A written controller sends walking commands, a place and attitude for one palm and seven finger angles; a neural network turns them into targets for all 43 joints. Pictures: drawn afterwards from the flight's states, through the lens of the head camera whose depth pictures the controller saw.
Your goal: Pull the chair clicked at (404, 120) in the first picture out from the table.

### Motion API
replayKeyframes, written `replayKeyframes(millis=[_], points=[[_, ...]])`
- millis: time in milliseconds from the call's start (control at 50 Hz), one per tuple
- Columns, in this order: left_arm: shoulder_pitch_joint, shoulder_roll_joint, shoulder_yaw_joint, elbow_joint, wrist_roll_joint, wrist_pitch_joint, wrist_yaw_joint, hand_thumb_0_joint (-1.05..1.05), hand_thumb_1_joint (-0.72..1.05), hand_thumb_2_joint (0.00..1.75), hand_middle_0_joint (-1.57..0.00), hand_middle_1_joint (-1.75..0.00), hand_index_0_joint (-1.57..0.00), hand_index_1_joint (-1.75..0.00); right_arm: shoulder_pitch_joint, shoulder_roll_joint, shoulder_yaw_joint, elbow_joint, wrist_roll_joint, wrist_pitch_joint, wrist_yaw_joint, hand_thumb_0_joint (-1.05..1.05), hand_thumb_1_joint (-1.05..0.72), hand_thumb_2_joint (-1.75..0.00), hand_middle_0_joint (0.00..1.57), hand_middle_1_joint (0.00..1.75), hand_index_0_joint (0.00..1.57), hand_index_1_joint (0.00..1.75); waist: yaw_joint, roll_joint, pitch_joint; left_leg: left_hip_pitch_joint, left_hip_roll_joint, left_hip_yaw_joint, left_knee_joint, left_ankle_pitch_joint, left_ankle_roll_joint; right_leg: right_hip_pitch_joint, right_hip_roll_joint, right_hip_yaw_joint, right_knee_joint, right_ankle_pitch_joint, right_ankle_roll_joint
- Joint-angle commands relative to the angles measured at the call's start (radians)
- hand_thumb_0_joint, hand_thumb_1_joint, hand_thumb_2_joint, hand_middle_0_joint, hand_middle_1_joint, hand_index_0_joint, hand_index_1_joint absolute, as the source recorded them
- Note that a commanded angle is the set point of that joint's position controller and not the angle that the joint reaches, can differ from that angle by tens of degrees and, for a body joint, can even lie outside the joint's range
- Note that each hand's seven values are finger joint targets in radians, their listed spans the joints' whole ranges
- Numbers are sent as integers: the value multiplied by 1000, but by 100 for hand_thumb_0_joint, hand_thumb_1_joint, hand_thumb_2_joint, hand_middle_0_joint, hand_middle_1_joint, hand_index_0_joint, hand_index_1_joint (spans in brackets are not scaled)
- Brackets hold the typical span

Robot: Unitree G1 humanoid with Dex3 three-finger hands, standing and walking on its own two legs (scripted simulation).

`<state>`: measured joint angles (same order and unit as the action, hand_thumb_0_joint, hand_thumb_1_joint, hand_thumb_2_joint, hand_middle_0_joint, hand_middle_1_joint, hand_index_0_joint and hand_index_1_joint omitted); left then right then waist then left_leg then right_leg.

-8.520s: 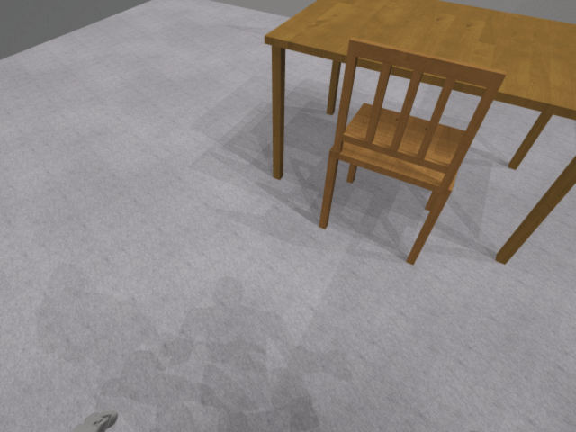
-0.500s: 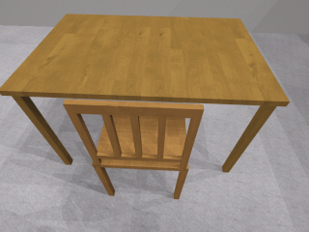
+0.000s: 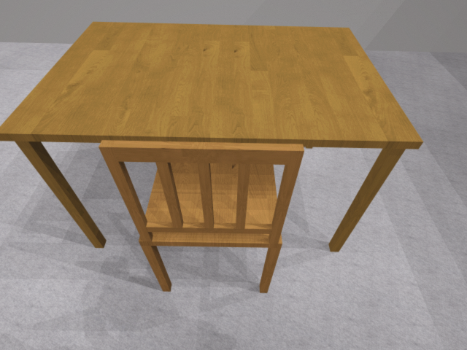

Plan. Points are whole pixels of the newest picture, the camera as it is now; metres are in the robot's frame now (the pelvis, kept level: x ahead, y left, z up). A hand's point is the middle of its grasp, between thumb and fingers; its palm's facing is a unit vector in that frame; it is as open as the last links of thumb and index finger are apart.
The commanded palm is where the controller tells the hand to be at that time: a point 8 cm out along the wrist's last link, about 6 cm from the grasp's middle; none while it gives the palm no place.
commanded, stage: come to a stop and stand still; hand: left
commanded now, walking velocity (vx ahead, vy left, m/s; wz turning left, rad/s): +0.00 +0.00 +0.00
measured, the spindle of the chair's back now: (206, 197) +0.49 +0.09 -0.10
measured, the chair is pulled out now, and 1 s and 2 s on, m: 0.00 0.00 0.00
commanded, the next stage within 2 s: look again from close up in 0.82 s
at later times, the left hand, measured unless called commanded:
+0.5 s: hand out of the picture -0.01 +0.20 -0.18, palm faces +0.01 -0.99 -0.16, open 7.4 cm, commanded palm none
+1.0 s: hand out of the picture -0.01 +0.21 -0.17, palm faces +0.01 -0.98 -0.17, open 7.4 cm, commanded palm none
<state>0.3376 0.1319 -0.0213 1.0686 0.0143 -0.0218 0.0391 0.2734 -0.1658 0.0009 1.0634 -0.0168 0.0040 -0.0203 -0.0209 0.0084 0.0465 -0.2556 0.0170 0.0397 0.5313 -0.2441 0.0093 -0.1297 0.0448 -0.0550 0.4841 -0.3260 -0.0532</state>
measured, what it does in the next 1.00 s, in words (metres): stands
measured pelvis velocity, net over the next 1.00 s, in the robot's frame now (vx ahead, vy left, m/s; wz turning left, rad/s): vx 0.02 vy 0.05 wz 0.00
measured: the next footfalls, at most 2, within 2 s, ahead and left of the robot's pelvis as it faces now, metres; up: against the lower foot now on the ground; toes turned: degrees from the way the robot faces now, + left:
none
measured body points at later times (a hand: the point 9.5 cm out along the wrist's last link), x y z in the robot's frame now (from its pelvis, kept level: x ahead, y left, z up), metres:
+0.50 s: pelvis +0.01 +0.04 +0.00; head +0.02 +0.05 +0.45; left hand +0.00 +0.26 -0.16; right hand +0.01 -0.18 -0.15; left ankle +0.03 +0.11 -0.74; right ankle -0.04 -0.09 -0.74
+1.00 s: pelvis +0.02 +0.05 +0.01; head +0.02 +0.06 +0.46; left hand -0.01 +0.26 -0.16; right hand +0.03 -0.18 -0.15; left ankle +0.03 +0.11 -0.74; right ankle -0.04 -0.09 -0.74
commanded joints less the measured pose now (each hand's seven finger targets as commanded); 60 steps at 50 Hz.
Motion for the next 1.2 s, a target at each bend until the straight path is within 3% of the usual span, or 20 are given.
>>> replayKeyframes(millis=[0, 40, 120, 240, 360, 580, 740, 780, 840, 960, 1080, 1180], points=[[30, 124, 31, -52, 1, -9, 8, 0, 90, 90, -20, -30, -20, -30, 29, -83, -12, -50, 0, -14, 3, 0, -90, -90, 20, 30, 20, 30, 9, 7, 104, -20, 53, -103, -118, -51, 20, -169, -136, 142, -152, -89, -19], [32, 117, 31, -52, 0, -6, 7, 0, 90, 90, -20, -30, -20, -30, 44, -86, -13, -46, -2, -16, 4, 0, -90, -90, 20, 30, 20, 30, 11, -17, 94, -28, 54, -115, -136, -66, 26, -161, -131, 133, -141, -97, -15], [38, 107, 33, -55, 1, 1, 5, 0, 90, 90, -20, -30, -20, -30, 62, -92, -13, -40, -1, -22, 2, 0, -90, -90, 20, 30, 20, 30, 20, 14, 62, -45, 72, -157, -189, -101, 42, -119, -119, 97, -93, -46, -3], [54, 99, 29, -44, -1, -1, 4, 0, 90, 90, -20, -30, -20, -30, 65, -94, -12, -25, 4, -33, 0, 0, -90, -90, 20, 30, 20, 30, 29, 8, 0, 5, 86, -169, -202, 1, 56, -73, -124, 72, -73, 62, 14], [60, 100, 27, -28, 0, -4, 6, 0, 90, 90, -20, -30, -20, -30, 67, -83, -10, -5, 10, -38, -2, 0, -90, -90, 20, 30, 20, 30, 27, -8, 5, 47, 80, -145, -185, 115, 56, -78, -137, 77, -92, 122, 20], [84, 97, 21, 7, 3, 1, 8, 0, 90, 90, -20, -30, -20, -30, 41, -98, -9, 10, 14, -40, -6, 0, -90, -90, 20, 30, 20, 30, 25, 12, 14, 102, 83, -141, -201, 167, 53, -84, -145, 70, -105, 137, 36], [92, 97, 21, 19, 3, 0, 10, 0, 90, 90, -20, -30, -20, -30, 38, -104, -7, 16, 15, -41, -7, 0, -90, -90, 20, 30, 20, 30, 23, -17, -8, 134, 81, -133, -199, 214, 50, -69, -152, 69, -110, 162, 40], [90, 99, 22, 17, 3, 2, 10, 0, 90, 90, -20, -30, -20, -30, 31, -102, -8, 17, 15, -40, -7, 0, -90, -90, 20, 30, 20, 30, 27, -13, 17, 116, 78, -133, -203, 197, 51, -73, -153, 70, -117, 154, 39], [95, 101, 21, 20, 2, 1, 11, 0, 90, 90, -20, -30, -20, -30, 34, -103, -7, 22, 15, -41, -8, 0, -90, -90, 20, 30, 20, 30, 26, -18, -9, 142, 78, -129, -195, 245, 50, -61, -156, 70, -113, 183, 41], [90, 105, 22, 19, 3, 3, 10, 0, 90, 90, -20, -30, -20, -30, 31, -98, -6, 27, 16, -37, -7, 0, -90, -90, 20, 30, 20, 30, 29, -25, 39, 113, 76, -125, -211, 187, 49, -72, -155, 72, -131, 156, 38], [90, 106, 21, 19, 2, 3, 10, 0, 90, 90, -20, -30, -20, -30, 36, -99, -6, 32, 15, -36, -5, 0, -90, -90, 20, 30, 20, 30, 29, -22, 39, 105, 73, -128, -223, 146, 45, -72, -156, 79, -136, 140, 36], [93, 106, 23, 17, 1, 2, 10, 0, 90, 90, -20, -30, -20, -30, 43, -95, -5, 37, 16, -39, -6, 0, -90, -90, 20, 30, 20, 30, 31, -18, 19, 115, 73, -123, -212, 186, 46, -58, -159, 79, -135, 164, 35]])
